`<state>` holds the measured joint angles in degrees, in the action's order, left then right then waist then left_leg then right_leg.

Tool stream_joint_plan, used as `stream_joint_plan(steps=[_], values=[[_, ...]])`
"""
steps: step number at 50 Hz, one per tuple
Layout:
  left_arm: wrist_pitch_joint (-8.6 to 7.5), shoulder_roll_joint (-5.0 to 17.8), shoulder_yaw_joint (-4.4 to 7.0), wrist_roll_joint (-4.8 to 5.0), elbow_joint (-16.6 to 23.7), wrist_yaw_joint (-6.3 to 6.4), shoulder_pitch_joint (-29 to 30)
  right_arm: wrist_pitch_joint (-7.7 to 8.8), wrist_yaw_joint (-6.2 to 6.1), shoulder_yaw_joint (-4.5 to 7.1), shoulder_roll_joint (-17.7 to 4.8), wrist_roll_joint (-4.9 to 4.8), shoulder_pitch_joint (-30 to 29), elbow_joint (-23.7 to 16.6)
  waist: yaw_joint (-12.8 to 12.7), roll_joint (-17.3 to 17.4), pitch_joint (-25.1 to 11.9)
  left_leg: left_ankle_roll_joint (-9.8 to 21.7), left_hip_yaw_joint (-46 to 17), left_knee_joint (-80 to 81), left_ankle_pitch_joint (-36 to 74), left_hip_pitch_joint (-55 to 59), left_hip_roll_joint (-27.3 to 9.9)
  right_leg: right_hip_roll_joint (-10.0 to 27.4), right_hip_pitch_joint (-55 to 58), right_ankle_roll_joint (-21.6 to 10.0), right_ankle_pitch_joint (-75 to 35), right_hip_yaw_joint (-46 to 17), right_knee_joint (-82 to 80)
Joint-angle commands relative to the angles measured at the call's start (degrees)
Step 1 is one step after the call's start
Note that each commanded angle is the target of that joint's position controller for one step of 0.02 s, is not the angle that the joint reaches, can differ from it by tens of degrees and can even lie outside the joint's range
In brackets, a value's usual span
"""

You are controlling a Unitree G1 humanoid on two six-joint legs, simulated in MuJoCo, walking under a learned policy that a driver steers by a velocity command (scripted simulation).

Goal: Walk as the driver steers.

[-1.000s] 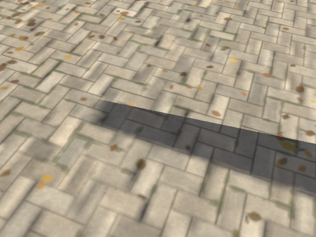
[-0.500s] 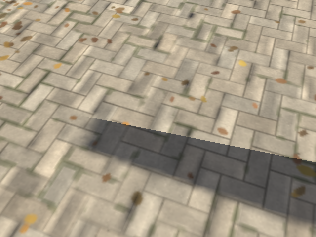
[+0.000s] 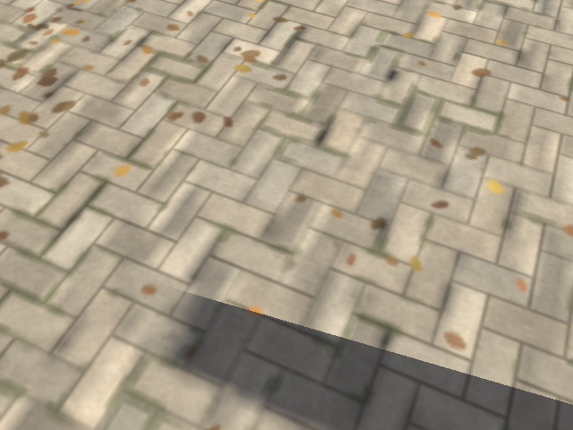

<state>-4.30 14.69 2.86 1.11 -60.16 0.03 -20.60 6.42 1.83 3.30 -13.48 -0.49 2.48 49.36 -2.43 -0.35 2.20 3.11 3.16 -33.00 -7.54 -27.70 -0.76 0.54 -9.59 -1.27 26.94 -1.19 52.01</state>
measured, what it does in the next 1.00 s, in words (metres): walks ahead: right foot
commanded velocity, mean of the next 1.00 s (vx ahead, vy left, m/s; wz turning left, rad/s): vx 0.49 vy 0.00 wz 0.21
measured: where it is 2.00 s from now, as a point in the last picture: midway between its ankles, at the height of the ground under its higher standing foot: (292, 323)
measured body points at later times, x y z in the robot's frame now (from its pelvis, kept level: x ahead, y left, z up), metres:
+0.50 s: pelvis +0.28 -0.03 +0.00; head +0.31 -0.03 +0.45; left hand +0.49 +0.21 -0.10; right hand +0.23 -0.30 -0.14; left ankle +0.11 +0.10 -0.72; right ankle +0.42 -0.14 -0.73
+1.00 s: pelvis +0.54 +0.00 +0.00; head +0.57 +0.02 +0.45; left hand +0.47 +0.26 -0.14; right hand +0.79 -0.18 -0.10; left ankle +0.67 +0.15 -0.71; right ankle +0.42 -0.14 -0.72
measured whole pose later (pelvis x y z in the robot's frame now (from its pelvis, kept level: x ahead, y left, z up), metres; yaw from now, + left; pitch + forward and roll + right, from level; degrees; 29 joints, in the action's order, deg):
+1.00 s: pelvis +0.54 +0.00 +0.00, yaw +14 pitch +2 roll -2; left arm -3.7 13.8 4.2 0.9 -58.3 1.1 -18.7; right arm 2.7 2.4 3.7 -12.8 -0.3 2.7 46.4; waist -3.7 1.4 1.9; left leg 4.7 2.2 -33.3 -2.7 -32.3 -3.5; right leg 2.2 4.9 2.1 22.8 15.2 18.0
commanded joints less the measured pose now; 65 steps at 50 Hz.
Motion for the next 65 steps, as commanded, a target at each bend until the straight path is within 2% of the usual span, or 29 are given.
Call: stream_joint_plan(steps=[1, 2, 4, 6, 10, 14, 21, 23, 24, 25, 26, 27, 28, 30, 31, 33, 36, 41, 46, 49, 51, 52, 53, 54, 55, 56, 57, 60, 65], values=[[-3.11, 7.12, 0.93, 1.71, 5.67, -0.28, 3.33, -0.10, -0.36, 2.05, -8.81, 0.04, 14.48, 1.26, 7.07, 7.76, -11.68, 11.03, -30.06, 16.57, -5.44, 37.37, -18.67, 3.30, -34.26, -2.60, -2.02, -3.57, 24.51], [-2.91, 6.69, 1.22, 0.96, 5.81, 0.16, 5.30, -0.02, -0.15, 1.49, -7.10, 0.50, 10.47, 0.74, 5.26, 4.06, -7.43, 10.12, -23.86, 18.60, -0.54, 28.68, -16.35, 5.57, -31.80, -2.55, -6.52, -2.55, 20.63], [-1.21, 4.68, 1.58, 0.21, 5.24, 0.52, 3.52, 0.32, 0.24, 0.87, -4.95, 1.17, 8.14, 0.99, 1.97, 5.40, -4.96, 8.98, -17.30, 22.16, 3.08, 19.71, -13.04, 8.05, -25.00, -2.38, -10.91, -2.89, 15.15], [-0.12, 2.96, 1.52, 0.05, 5.08, 0.63, 2.99, 0.53, -0.05, 1.10, -5.99, 0.95, 9.93, 2.07, 1.11, 5.02, -3.69, 9.91, -14.01, 24.42, 6.09, 17.22, -12.24, 8.32, -24.53, -1.63, -13.08, -2.13, 11.91], [0.06, 3.41, 1.90, -0.81, 8.02, 0.60, 11.15, 0.18, -1.54, 1.50, -7.91, 0.79, 14.00, 3.65, 2.42, 3.39, -0.92, 9.91, -10.71, 26.48, 9.31, 19.75, -11.97, 8.44, -31.44, 0.30, -23.89, -1.90, -0.24], [-0.46, 2.08, 1.32, -0.51, 10.17, -0.18, 18.85, -0.21, -2.28, 1.49, -8.44, 0.23, 17.26, 4.83, 4.64, 3.89, 0.90, 8.16, -6.65, 27.36, 7.67, 20.75, -10.19, 6.21, -29.23, 0.57, -33.17, 0.36, -13.15], [-1.58, 3.30, 0.95, 0.08, 13.98, -2.13, 26.50, -1.84, -2.79, 2.25, -9.30, -0.58, 22.09, 7.87, 5.59, 4.08, 3.36, 7.40, -8.07, 21.49, 12.23, 31.47, -14.69, 4.15, -29.01, -1.74, -26.12, 0.43, -22.56], [-2.17, 5.64, 2.00, 0.12, 12.98, -2.17, 21.06, -2.36, -2.87, 2.61, -10.42, -0.72, 19.99, 7.32, 1.96, 5.62, 0.12, 6.30, -8.64, 15.59, 23.70, 31.20, -14.25, 1.51, -19.14, -2.89, -22.56, 2.17, -24.20], [-2.36, 7.89, 3.31, -0.02, 10.55, -1.83, 12.91, -2.58, -2.82, 2.30, -9.77, -0.70, 18.59, 6.81, -2.21, 5.14, -4.71, 4.93, -6.97, 6.84, 30.40, 28.62, -11.43, -0.06, -7.45, -4.14, -23.39, 3.45, -25.19], [-2.50, 11.77, 4.68, -0.85, 7.92, -1.25, 1.61, -2.56, -2.73, 1.37, -7.73, -0.10, 17.98, 5.45, -6.30, 2.41, -13.32, 2.84, -4.69, -8.28, 22.52, 18.33, -7.79, 6.18, 11.03, -7.11, -24.47, -2.64, -22.13], [-2.04, 17.36, 6.08, -1.53, 6.41, -0.91, -5.40, -1.59, -2.30, -0.59, -0.53, 0.07, 25.26, 4.73, -4.17, -11.32, -22.84, -1.74, -1.65, -31.24, -5.60, -5.03, 1.80, 21.71, 34.11, -15.40, -16.75, -27.21, -25.27], [-1.85, 12.48, 4.49, -1.30, 6.53, -0.93, -5.53, -0.40, -2.13, -0.08, -3.26, -1.08, 24.25, 5.54, -5.01, -13.24, -26.11, -1.42, -10.33, -40.55, -26.06, -11.46, 2.71, 24.08, 34.09, -16.38, -11.34, -39.31, -33.13], [-1.94, 9.09, 3.43, -0.85, 7.15, -0.76, -0.47, 0.00, -2.16, 1.33, -7.85, -2.57, 19.18, 4.14, -4.33, -9.96, -16.75, -0.61, -10.82, -44.04, -23.02, -16.30, -0.63, 22.25, 26.60, -13.09, -9.20, -30.50, -34.23], [-2.20, 4.73, 2.09, -1.06, 8.45, -0.85, 8.21, -0.56, -2.90, 1.80, -7.44, -1.95, 14.23, 2.94, -1.00, -4.33, -6.91, -0.09, -8.60, -39.54, -13.35, -13.42, -5.83, 18.31, 9.51, -9.56, -13.03, -16.95, -38.38], [-2.48, 3.41, 1.69, -1.60, 8.32, -0.94, 10.27, -1.47, -3.08, 2.21, -6.40, -1.65, 15.29, 3.19, 1.09, -5.64, -4.75, 0.06, -9.03, -36.95, -10.45, -9.85, -7.50, 16.30, 4.03, -8.38, -14.98, -11.83, -40.60], [-2.68, 3.31, 1.88, -1.94, 7.51, -0.88, 10.89, -3.12, -2.91, 2.07, -3.45, -1.75, 17.11, 3.30, 2.87, -6.00, -3.01, 0.14, -8.80, -35.00, -8.11, -6.67, -8.46, 15.05, -0.92, -8.29, -18.22, -5.93, -43.50], [-2.92, 5.48, 2.55, -2.17, 6.63, 0.08, 9.64, -4.21, -2.91, 2.43, -3.49, -1.24, 13.79, 1.20, 3.31, -3.67, -0.72, -0.69, -9.46, -30.73, -1.70, -11.22, -8.66, 15.08, -1.04, -8.93, -24.37, 0.14, -45.24], [-2.31, 7.20, 2.89, -1.99, 6.51, 1.32, 7.49, -3.75, -1.31, 1.97, -2.76, -0.70, 5.80, -1.93, 1.46, -2.21, 1.26, -1.34, -6.09, -15.22, 10.47, -12.40, -7.36, 13.82, 2.34, -7.60, -28.63, 8.42, -45.91], [-0.48, 8.14, 3.18, -0.79, 4.56, 1.47, 1.37, -3.53, 0.40, 0.71, -1.04, -0.11, -2.97, -6.15, -1.45, -0.50, 5.01, 0.11, -1.36, -4.24, 6.94, -12.07, -4.76, 15.76, 9.54, -7.43, -40.13, 11.73, -41.43], [0.73, 10.39, 3.48, 0.25, 3.50, 1.25, 1.91, -3.01, 0.81, 1.68, -3.91, 0.41, 1.75, -6.05, 2.92, -4.85, 0.20, 2.37, 1.28, -0.08, 1.29, -1.26, -0.08, 16.02, 12.97, -6.11, -63.32, 10.46, -31.12], [0.76, 9.79, 2.96, 0.42, 3.38, 0.86, 2.68, -2.55, -0.20, 4.24, -10.73, 1.18, 14.97, -1.69, 9.65, -2.51, -8.45, 5.31, -0.60, 6.54, 24.85, 21.67, -0.73, 10.47, 5.87, -1.63, -56.83, 11.03, -12.90], [-0.02, 5.13, 1.37, -1.81, 5.15, 0.25, 1.21, -2.75, -1.52, 5.04, -16.32, 3.06, 21.11, -0.58, 9.35, 8.98, -18.43, 11.74, -15.59, -1.21, 56.87, 43.18, -16.28, 3.54, -11.65, 2.09, -19.06, 11.18, 8.30], [-0.77, 1.26, 0.12, -0.13, 3.13, -0.23, -5.19, -2.81, -1.51, 3.64, -14.61, 3.08, 20.91, -0.98, 6.72, 14.13, -30.59, 20.86, -31.19, 1.97, 66.43, 51.86, -27.77, -2.73, -19.56, 3.86, 15.78, -1.29, 23.18], [-0.59, 6.86, 1.99, 1.95, 2.77, -0.14, -2.02, -3.12, -1.19, 3.27, -12.36, 2.06, 19.34, -1.75, 8.11, 7.48, -29.48, 18.25, -24.14, 4.37, 58.24, 45.66, -24.13, 0.20, -19.93, 3.62, 14.15, -6.62, 24.52], [-0.16, 6.45, 2.13, 2.61, 4.50, 0.21, 3.17, -2.91, -1.22, 2.83, -10.58, 1.16, 13.87, -2.15, 6.70, 7.13, -20.19, 15.12, -17.47, 6.37, 47.90, 38.70, -21.32, 2.63, -25.07, 3.20, 11.56, -3.95, 22.35], [0.69, 4.98, 2.09, 1.73, 4.21, 1.01, 4.94, -2.57, -1.27, 2.10, -8.16, 0.90, 9.57, -2.29, 4.76, 3.67, -13.65, 12.34, -13.42, 9.51, 38.81, 29.67, -18.49, 4.75, -25.10, 3.40, 7.66, -2.69, 18.66], [2.02, 4.76, 2.50, 0.94, 3.61, 1.69, 4.47, -2.34, -1.42, 1.59, -5.95, 1.10, 6.43, -2.32, 2.75, 4.21, -10.35, 10.75, -10.06, 12.42, 32.64, 21.85, -16.85, 6.08, -21.59, 3.60, 4.29, -2.20, 16.15], [5.00, 3.29, 2.86, 0.29, 3.99, 2.50, 1.36, -2.34, -1.92, 1.88, -6.87, 2.87, 1.76, -2.65, -0.67, 6.01, -8.18, 11.33, -4.28, 17.88, 23.88, 10.54, -16.24, 5.26, -14.84, 4.19, -1.75, -0.06, 14.97], [6.25, 4.25, 3.27, -0.41, 8.63, 2.28, 7.38, -3.59, -4.52, 2.43, -8.54, 2.05, 1.08, -1.70, 0.57, 6.96, -6.66, 10.77, -0.49, 21.30, 6.80, 12.33, -17.40, 6.69, -17.86, 3.99, -9.96, 0.72, 3.76]])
